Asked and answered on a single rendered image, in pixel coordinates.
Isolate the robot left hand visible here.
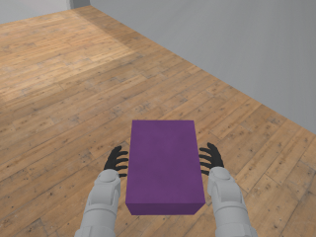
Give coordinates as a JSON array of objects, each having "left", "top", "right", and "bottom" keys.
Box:
[{"left": 103, "top": 145, "right": 128, "bottom": 178}]

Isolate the robot right hand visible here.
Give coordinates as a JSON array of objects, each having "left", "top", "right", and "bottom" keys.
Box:
[{"left": 198, "top": 142, "right": 224, "bottom": 176}]

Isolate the robot right forearm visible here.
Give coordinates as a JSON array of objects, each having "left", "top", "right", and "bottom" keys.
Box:
[{"left": 206, "top": 166, "right": 259, "bottom": 237}]

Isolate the carton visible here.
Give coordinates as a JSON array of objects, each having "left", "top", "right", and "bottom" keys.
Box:
[{"left": 125, "top": 119, "right": 205, "bottom": 215}]

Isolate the robot left forearm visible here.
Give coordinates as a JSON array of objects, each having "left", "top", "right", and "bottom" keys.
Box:
[{"left": 74, "top": 169, "right": 120, "bottom": 237}]

